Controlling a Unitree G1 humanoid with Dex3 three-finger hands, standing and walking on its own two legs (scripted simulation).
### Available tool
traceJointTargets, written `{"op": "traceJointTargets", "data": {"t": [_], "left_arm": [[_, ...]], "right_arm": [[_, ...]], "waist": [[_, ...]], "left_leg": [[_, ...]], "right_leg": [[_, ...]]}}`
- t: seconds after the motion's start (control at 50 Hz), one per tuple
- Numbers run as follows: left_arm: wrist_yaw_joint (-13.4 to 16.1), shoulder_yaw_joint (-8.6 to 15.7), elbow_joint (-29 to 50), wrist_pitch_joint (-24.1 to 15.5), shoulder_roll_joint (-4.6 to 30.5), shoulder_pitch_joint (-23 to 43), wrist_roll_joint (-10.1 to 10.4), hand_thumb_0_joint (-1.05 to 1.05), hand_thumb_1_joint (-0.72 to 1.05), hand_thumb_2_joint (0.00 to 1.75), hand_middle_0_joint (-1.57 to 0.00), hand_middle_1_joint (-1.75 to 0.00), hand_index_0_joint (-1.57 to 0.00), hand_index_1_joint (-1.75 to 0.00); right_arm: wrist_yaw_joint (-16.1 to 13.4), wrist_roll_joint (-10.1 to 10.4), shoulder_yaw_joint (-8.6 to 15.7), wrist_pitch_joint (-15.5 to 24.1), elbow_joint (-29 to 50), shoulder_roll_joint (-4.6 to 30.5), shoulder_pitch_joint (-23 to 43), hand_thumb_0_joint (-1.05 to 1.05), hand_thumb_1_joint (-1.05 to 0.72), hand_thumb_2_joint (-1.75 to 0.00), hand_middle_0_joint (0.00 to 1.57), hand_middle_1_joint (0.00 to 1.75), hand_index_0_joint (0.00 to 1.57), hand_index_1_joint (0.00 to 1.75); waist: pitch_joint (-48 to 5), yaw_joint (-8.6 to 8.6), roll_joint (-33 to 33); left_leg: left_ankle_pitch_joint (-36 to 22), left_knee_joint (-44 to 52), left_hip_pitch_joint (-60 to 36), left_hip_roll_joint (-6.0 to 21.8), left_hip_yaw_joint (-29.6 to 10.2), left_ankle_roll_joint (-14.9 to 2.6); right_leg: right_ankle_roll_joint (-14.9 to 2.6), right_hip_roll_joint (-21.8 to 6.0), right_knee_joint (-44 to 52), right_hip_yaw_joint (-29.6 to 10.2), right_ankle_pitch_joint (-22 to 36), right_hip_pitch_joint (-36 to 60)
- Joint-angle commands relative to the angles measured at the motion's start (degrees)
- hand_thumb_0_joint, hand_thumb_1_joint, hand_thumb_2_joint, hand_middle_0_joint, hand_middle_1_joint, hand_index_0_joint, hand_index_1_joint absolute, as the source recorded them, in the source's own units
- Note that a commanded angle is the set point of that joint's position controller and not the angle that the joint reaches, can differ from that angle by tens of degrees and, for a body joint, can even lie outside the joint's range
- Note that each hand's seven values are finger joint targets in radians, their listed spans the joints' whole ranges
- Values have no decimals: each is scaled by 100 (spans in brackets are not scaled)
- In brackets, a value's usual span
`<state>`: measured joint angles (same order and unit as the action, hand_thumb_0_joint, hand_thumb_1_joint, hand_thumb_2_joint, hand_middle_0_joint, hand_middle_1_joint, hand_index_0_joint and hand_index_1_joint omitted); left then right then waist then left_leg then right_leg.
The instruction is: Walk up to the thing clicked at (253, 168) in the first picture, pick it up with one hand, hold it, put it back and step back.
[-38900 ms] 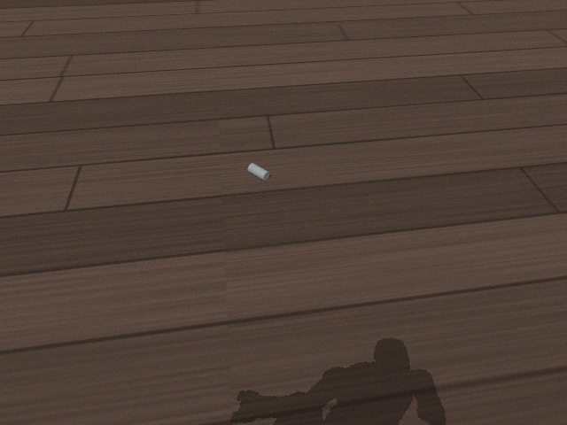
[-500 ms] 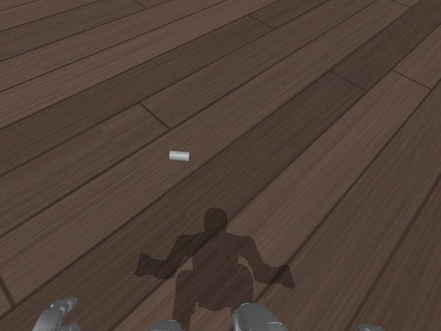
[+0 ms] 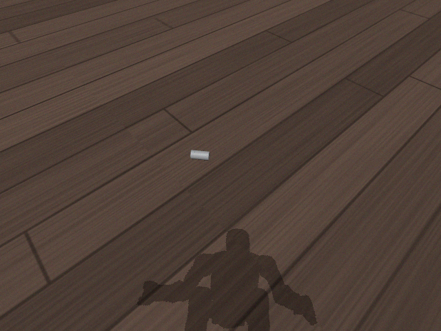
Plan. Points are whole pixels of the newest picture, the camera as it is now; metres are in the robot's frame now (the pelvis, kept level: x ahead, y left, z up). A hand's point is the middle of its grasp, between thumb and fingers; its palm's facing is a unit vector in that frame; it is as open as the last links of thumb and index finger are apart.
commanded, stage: step back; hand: left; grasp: from above
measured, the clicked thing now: (200, 155) +1.12 +0.18 -0.73
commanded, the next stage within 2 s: stand in 0.80 s
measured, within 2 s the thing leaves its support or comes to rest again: neither
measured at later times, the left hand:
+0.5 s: hand out of the picture +0.13 +0.23 -0.13, palm faces +0.03 -0.93 -0.37, open 7.4 cm
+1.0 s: hand (95, 321) +0.15 +0.26 -0.13, palm faces +0.00 -0.94 -0.33, open 7.4 cm
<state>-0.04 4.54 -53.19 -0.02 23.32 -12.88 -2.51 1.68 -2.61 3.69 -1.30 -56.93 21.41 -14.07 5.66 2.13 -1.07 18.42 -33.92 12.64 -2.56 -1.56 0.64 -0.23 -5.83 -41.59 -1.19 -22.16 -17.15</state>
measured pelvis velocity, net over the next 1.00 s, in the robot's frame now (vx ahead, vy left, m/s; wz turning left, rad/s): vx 0.07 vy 0.00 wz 0.01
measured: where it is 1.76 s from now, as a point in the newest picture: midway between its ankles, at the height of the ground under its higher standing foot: outside the picture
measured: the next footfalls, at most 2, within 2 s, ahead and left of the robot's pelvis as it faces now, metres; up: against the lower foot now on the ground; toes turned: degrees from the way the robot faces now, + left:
right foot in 0.24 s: +0.11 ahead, -0.13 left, +0.00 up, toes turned -2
left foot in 0.56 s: +0.11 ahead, +0.13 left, +0.00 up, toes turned +1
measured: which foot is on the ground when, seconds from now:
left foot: down 0.00-0.28, up 0.30-0.54, down 0.56-1.00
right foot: up 0.00-0.22, down 0.24-1.00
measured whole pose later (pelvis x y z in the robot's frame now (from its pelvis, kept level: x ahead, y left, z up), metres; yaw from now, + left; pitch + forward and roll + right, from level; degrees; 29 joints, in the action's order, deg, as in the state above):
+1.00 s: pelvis +0.07 +0.00 +0.02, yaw +0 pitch -3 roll +0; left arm -0.6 0.0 -63.6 -0.7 20.2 -4.6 0.0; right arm 0.6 -0.6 0.0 1.7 -62.6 19.4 -2.8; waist 4.0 0.7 0.0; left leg 12.7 -24.2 8.6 1.0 0.1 0.8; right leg 1.6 -2.3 -24.1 1.4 -13.1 -8.0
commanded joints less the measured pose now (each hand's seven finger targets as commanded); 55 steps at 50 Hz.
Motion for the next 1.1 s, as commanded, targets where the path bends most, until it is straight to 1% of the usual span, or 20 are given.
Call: {"op": "traceJointTargets", "data": {"t": [0.0,0.02,0.06,0.16,0.22,0.24,0.26,0.28,0.3,0.36,0.46,0.5,0.54,0.56,0.6,0.68,0.76,0.84,1.02,1.08], "left_arm": [[73,259,510,-138,1324,792,46,0,90,90,-20,-30,-20,-30],[23,285,473,-162,1430,693,79,0,90,90,-20,-30,-20,-30],[-47,246,330,-202,1156,315,137,0,90,90,-20,-30,-20,-30],[-114,210,256,-245,940,279,120,0,90,90,-20,-30,-20,-30],[0,249,-81,-309,905,-261,92,0,90,90,-20,-30,-20,-30],[54,311,-96,-338,1087,-343,48,0,90,90,-20,-30,-20,-30],[103,392,-48,-385,1473,-422,-26,0,90,90,-20,-30,-20,-30],[100,405,98,-367,1726,27,17,0,90,90,-20,-30,-20,-30],[77,381,243,-354,1703,460,20,0,90,90,-20,-30,-20,-30],[92,254,240,-405,1254,596,77,0,90,90,-20,-30,-20,-30],[101,219,178,-381,1257,652,124,0,90,90,-20,-30,-20,-30],[106,159,189,-319,1187,804,176,0,90,90,-20,-30,-20,-30],[113,92,244,-262,1007,869,211,0,90,90,-20,-30,-20,-30],[115,58,247,-232,875,805,247,0,90,90,-20,-30,-20,-30],[127,48,-22,-160,881,608,291,0,90,90,-20,-30,-20,-30],[93,57,-147,-245,1079,796,219,0,90,90,-20,-30,-20,-30],[111,3,-297,-260,1032,777,241,0,90,90,-20,-30,-20,-30],[50,-173,-545,-218,804,874,281,0,90,90,-20,-30,-20,-30],[18,-217,-862,-202,898,1060,233,0,90,90,-20,-30,-20,-30],[11,-215,-910,-222,917,1045,214,0,90,90,-20,-30,-20,-30]], "right_arm": [[-120,50,565,348,530,2286,-124,0,-90,-90,20,30,20,30],[-120,40,515,349,581,2074,181,0,-90,-90,20,30,20,30],[-140,5,338,398,638,1519,356,0,-90,-90,20,30,20,30],[-133,33,339,369,637,1509,210,0,-90,-90,20,30,20,30],[-146,136,179,231,718,1117,545,0,-90,-90,20,30,20,30],[-174,183,52,227,752,800,376,0,-90,-90,20,30,20,30],[-194,227,-30,236,832,525,302,0,-90,-90,20,30,20,30],[-273,173,81,169,686,881,207,0,-90,-90,20,30,20,30],[-283,160,184,161,506,1181,-34,0,-90,-90,20,30,20,30],[-244,201,117,214,312,1073,-63,0,-90,-90,20,30,20,30],[-235,151,74,225,209,950,-36,0,-90,-90,20,30,20,30],[-239,127,84,253,122,886,-27,0,-90,-90,20,30,20,30],[-278,87,167,284,37,1047,-69,0,-90,-90,20,30,20,30],[-295,52,208,296,79,1275,106,0,-90,-90,20,30,20,30],[-255,144,156,280,231,1485,938,0,-90,-90,20,30,20,30],[-247,136,26,268,72,1130,955,0,-90,-90,20,30,20,30],[-226,180,12,274,-65,1118,1071,0,-90,-90,20,30,20,30],[-205,211,-61,423,-194,1150,1101,0,-90,-90,20,30,20,30],[-192,230,-104,366,-350,1040,1331,0,-90,-90,20,30,20,30],[-177,222,-101,385,-371,1035,1370,0,-90,-90,20,30,20,30]], "waist": [[125,-541,899],[318,-331,666],[161,-173,719],[-217,-303,1203],[-446,137,775],[-641,172,155],[-652,190,-898],[-564,96,-602],[-257,-71,-518],[-294,-158,-443],[-626,-154,-898],[-736,-276,-824],[-934,-325,-453],[-1017,-225,66],[-788,30,588],[-778,-122,365],[-1130,-101,377],[-1119,-170,381],[-649,-176,243],[-739,-161,158]], "left_leg": [[3269,2498,105,2436,-3906,-1628],[2898,2347,381,2272,-3324,-1584],[1447,1945,-280,1503,-1989,-1106],[598,1536,106,1320,-1289,-1085],[129,314,1105,936,-642,-636],[200,-347,1478,641,-456,-431],[933,-1392,2117,-68,-360,-155],[1565,-1827,1589,131,-540,-108],[1607,-2047,1169,298,-555,-78],[1079,-1696,1268,382,-655,-129],[632,-494,539,384,43,-40],[-151,373,21,269,260,-77],[-1652,783,-520,535,-113,-219],[-2212,842,-531,1090,-766,-428],[-1194,944,587,1623,-1182,-943],[-1116,758,446,931,-497,-336],[-2302,660,-214,1015,-375,-390],[-2936,1093,-674,1165,-550,-335],[-1607,1720,-534,1014,-393,-163],[-1698,1755,-675,1034,-384,-161]], "right_leg": [[-121,285,-1427,-354,-1109,-1789],[-139,218,-1452,-377,-918,-1447],[-141,230,-913,-303,-371,-1507],[-45,450,310,190,-170,-316],[-63,704,1686,362,903,1495],[-158,355,1838,-317,888,1939],[-534,-856,2480,-2250,392,1931],[-1079,-1634,2804,-2971,-840,873],[-1396,-1749,2766,-3048,-1065,173],[-1052,-1062,2310,-1694,705,555],[-921,-887,1723,-910,2648,539],[-720,-652,1303,-565,3014,401],[-361,-406,794,-384,2906,224],[-200,-97,552,-220,2249,39],[-87,384,679,94,246,683],[-276,-97,1332,-447,1539,839],[-220,-90,1317,-276,2395,933],[-87,-41,1627,-189,2476,1073],[-47,-136,2354,-226,1774,1134],[-56,-186,2439,-235,1839,1176]]}}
